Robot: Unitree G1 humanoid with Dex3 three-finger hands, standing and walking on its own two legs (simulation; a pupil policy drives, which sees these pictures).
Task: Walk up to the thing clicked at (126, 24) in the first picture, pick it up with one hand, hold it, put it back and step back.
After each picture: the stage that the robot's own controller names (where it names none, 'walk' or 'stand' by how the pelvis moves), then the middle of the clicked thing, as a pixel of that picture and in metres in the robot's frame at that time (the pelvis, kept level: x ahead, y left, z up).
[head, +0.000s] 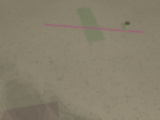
stand; (126, 26) +1.84 -0.65 -0.72
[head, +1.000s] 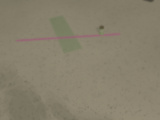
walk; (101, 30) +1.78 -0.15 -0.70
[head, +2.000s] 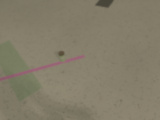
walk; (62, 56) +1.22 +0.27 -0.72
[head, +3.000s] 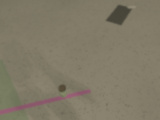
walk; (62, 91) +0.75 +0.22 -0.71
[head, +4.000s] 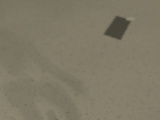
walk; out of the picture +0.46 +0.17 -0.70
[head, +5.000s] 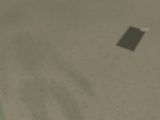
stand; out of the picture +0.40 +0.17 -0.72
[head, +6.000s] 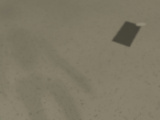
stand; out of the picture +0.39 +0.19 -0.72
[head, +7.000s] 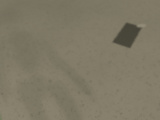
stand; out of the picture +0.39 +0.19 -0.73
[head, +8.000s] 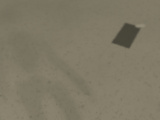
stand; out of the picture +0.38 +0.19 -0.73
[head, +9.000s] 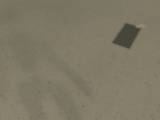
go down; out of the picture +0.38 +0.19 -0.73
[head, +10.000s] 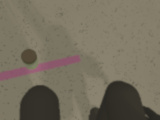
go down; (30, 59) +0.48 +0.20 -0.32
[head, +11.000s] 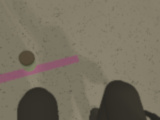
approach; (28, 61) +0.47 +0.20 -0.31
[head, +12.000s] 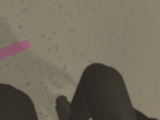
close in; out of the picture +0.47 +0.25 -0.23
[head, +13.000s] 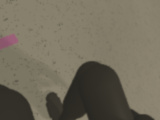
close; out of the picture +0.46 +0.26 -0.23
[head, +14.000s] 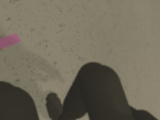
lift; out of the picture +0.40 +0.22 -0.24
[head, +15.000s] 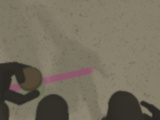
lift; (32, 84) +0.34 +0.18 -0.05
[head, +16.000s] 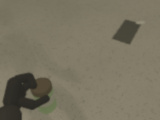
hold; (44, 96) +0.32 +0.14 +0.03
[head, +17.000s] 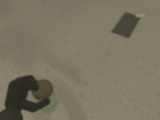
hold; (45, 97) +0.32 +0.15 +0.00
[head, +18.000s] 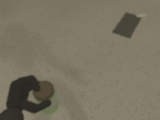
crouch; (46, 98) +0.32 +0.14 +0.00
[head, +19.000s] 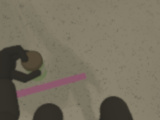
crouch; (35, 67) +0.42 +0.15 -0.08
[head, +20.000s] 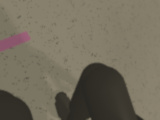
lower; out of the picture +0.45 +0.23 -0.23
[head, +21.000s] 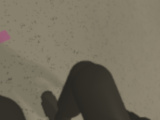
lower; out of the picture +0.45 +0.25 -0.24
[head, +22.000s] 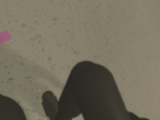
lower; out of the picture +0.45 +0.25 -0.24
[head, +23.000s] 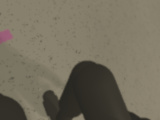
lower; out of the picture +0.45 +0.25 -0.24
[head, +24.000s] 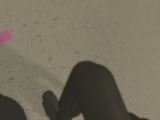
loosen; out of the picture +0.46 +0.24 -0.24
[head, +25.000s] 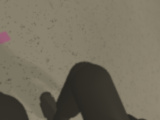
withdraw; out of the picture +0.45 +0.22 -0.25
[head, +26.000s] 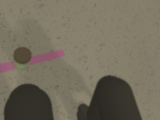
stand; (21, 59) +0.46 +0.18 -0.28
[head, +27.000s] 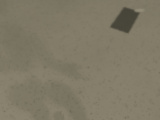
stand; out of the picture +0.39 +0.12 -0.64
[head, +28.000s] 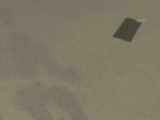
stand; out of the picture +0.41 +0.12 -0.67
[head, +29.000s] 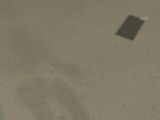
stand; out of the picture +0.39 +0.12 -0.67
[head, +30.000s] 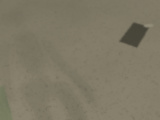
walk; out of the picture +0.41 +0.11 -0.72
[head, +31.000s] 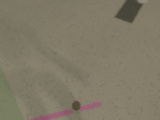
walk; (76, 107) +0.51 +0.05 -0.70
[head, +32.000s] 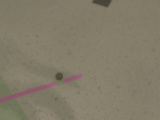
walk; (59, 79) +0.75 +0.16 -0.70
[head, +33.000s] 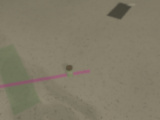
stand; (69, 70) +1.02 +0.15 -0.70
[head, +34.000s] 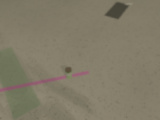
stand; (68, 72) +1.01 +0.16 -0.73
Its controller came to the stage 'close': yes
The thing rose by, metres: 0.72
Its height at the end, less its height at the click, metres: +0.00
